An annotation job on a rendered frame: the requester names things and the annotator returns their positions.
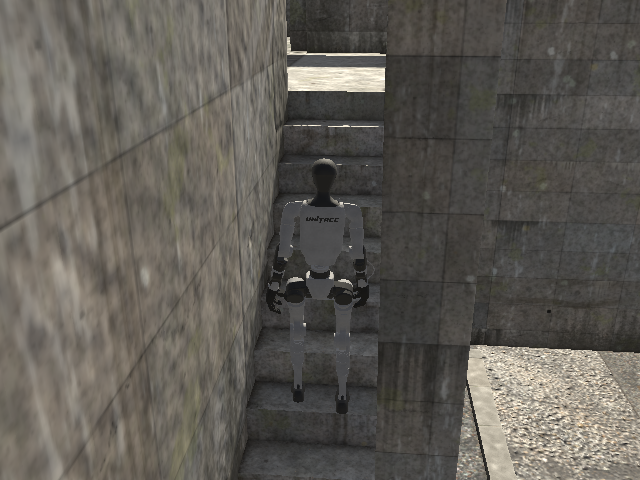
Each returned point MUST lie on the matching robot left forearm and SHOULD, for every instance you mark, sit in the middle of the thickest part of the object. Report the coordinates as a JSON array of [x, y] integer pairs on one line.
[[278, 269]]

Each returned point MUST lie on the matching left robot shin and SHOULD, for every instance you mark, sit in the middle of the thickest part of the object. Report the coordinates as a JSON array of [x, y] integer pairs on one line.
[[297, 357]]

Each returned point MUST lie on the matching right robot upper arm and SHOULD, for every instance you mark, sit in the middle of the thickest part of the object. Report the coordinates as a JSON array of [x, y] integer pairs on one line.
[[353, 213]]

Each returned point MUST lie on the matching left robot hand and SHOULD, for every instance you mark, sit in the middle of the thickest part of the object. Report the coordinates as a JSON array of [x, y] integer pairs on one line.
[[271, 299]]

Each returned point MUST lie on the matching humanoid robot torso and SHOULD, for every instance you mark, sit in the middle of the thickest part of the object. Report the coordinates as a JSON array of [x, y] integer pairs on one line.
[[321, 239]]

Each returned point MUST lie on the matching right robot hand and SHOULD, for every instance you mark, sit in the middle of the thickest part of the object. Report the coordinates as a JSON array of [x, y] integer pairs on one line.
[[363, 293]]

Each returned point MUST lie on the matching robot right forearm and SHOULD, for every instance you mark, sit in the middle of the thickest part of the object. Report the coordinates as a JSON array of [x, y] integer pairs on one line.
[[360, 270]]

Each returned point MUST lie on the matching left robot upper arm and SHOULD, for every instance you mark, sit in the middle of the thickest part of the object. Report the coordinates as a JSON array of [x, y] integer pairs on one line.
[[290, 211]]

